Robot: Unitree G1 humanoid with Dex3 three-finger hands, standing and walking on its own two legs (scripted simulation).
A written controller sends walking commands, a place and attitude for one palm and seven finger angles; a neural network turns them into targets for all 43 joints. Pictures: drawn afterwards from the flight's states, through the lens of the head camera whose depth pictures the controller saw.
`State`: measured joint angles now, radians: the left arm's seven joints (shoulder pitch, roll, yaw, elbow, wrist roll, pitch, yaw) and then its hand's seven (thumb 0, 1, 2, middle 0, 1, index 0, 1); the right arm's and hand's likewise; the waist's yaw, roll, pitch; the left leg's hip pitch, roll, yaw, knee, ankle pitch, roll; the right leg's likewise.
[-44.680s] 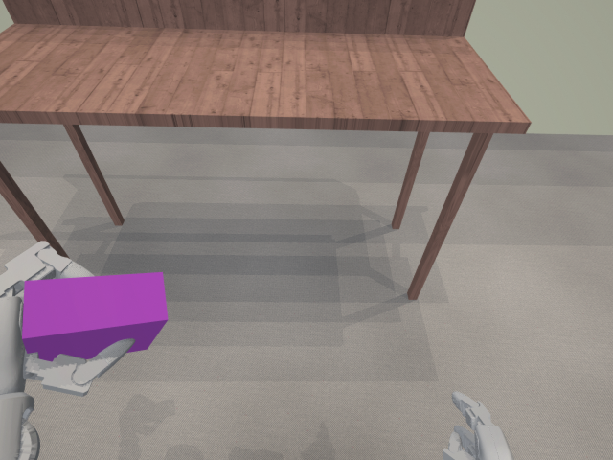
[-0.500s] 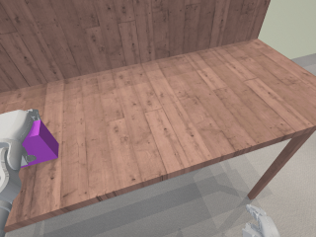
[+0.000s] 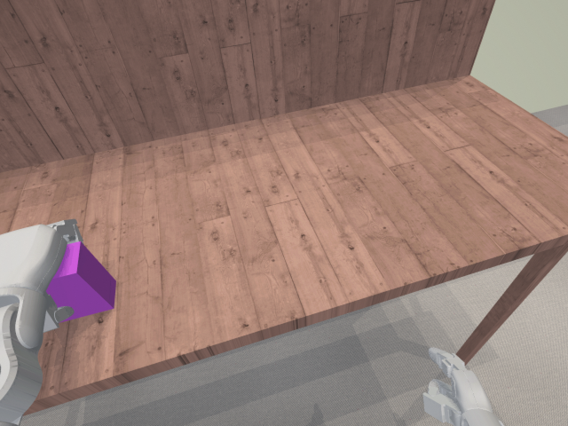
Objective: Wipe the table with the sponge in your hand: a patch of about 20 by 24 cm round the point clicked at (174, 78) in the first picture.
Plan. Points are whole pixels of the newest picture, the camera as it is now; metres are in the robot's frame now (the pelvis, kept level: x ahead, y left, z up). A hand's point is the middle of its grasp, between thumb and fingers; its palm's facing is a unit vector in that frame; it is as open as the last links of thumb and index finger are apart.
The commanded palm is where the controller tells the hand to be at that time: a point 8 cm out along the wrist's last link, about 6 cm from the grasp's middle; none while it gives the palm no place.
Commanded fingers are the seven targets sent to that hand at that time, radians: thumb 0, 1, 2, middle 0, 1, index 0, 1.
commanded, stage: wipe back along the first lane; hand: left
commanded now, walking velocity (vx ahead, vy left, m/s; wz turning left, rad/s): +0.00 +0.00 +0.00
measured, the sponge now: (58, 294) +0.24 +0.35 +0.09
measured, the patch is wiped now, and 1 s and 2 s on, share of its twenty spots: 1.00 1.00 1.00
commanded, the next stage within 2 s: lift the sponge slowly off the table in 0.14 s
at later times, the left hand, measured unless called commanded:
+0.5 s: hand (44, 301) +0.21 +0.33 +0.12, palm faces +0.04 -0.03 -1.00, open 9.1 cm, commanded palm +0.18 +0.31 +0.17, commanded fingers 0.00 0.10 1.30 -1.20 -1.60 -1.20 -1.60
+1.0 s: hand (43, 304) +0.20 +0.31 +0.13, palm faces +0.04 -0.05 -1.00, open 9.1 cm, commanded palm +0.17 +0.31 +0.21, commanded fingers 0.00 0.10 1.30 -1.20 -1.60 -1.20 -1.60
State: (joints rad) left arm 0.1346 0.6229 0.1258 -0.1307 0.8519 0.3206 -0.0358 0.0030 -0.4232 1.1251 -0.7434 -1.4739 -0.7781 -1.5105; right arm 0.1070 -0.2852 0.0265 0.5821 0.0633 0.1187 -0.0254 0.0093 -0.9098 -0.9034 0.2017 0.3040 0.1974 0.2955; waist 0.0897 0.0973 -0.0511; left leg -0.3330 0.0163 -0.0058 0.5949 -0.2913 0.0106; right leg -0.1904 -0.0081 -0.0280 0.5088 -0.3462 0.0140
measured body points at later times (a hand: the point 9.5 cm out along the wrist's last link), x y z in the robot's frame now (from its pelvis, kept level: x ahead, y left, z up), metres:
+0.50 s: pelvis -0.01 +0.00 +0.00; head -0.01 -0.03 +0.45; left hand +0.20 +0.32 +0.17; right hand +0.22 -0.21 -0.08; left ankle +0.01 +0.11 -0.73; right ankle -0.05 -0.13 -0.73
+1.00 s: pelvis -0.02 -0.02 +0.00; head -0.03 -0.05 +0.45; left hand +0.19 +0.31 +0.18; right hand +0.23 -0.22 -0.08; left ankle +0.01 +0.11 -0.73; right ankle -0.05 -0.13 -0.73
